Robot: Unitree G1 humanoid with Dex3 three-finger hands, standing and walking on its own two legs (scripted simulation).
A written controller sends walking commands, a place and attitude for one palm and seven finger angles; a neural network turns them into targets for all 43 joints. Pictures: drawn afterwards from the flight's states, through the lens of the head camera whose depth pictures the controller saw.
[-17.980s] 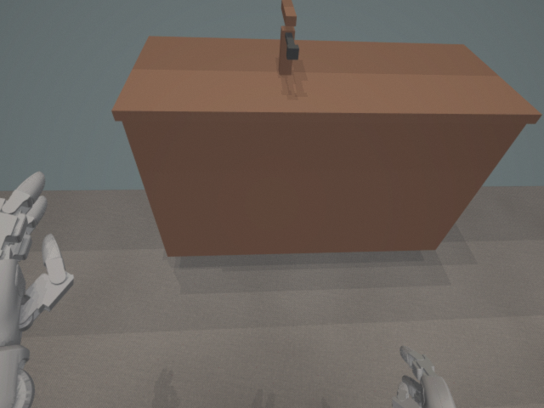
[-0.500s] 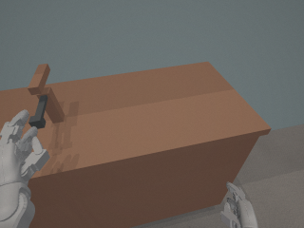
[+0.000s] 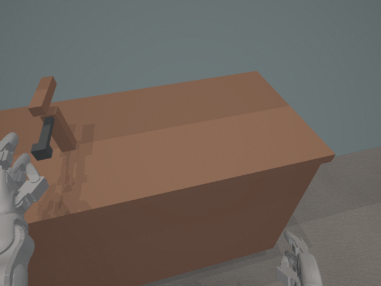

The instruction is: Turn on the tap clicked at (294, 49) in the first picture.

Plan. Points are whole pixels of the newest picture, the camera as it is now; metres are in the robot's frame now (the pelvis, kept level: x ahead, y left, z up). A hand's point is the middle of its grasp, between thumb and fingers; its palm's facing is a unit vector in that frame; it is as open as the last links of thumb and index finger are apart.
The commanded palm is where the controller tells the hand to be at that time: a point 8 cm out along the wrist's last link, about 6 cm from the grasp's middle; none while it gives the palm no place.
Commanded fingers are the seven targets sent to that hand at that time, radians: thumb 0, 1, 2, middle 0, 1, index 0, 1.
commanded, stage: reach beside the lever's end, fingers flat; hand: left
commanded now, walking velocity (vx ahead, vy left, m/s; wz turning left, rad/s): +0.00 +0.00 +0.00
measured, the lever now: (42, 150) +0.32 +0.37 +0.13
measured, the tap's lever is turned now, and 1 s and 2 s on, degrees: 3 3 3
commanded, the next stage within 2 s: none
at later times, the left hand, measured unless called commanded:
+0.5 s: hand (28, 169) +0.26 +0.36 +0.14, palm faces +0.61 -0.78 -0.11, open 7.7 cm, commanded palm +0.21 +0.40 +0.14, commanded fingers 0.00 0.90 0.90 -0.15 -0.16 -0.15 -0.16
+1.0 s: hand (25, 160) +0.29 +0.39 +0.13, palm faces +0.57 -0.81 -0.12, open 7.8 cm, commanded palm +0.23 +0.42 +0.12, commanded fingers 0.00 0.90 0.90 -0.15 -0.15 -0.15 -0.15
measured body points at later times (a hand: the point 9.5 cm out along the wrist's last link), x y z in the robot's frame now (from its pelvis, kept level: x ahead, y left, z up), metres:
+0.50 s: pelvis +0.00 -0.01 +0.00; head +0.01 -0.03 +0.45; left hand +0.23 +0.40 +0.14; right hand +0.18 -0.26 -0.10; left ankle -0.01 +0.13 -0.73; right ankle +0.02 -0.09 -0.73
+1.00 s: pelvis +0.01 +0.01 +0.00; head +0.03 +0.00 +0.45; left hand +0.26 +0.43 +0.13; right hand +0.15 -0.25 -0.10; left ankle -0.01 +0.13 -0.73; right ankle +0.02 -0.09 -0.73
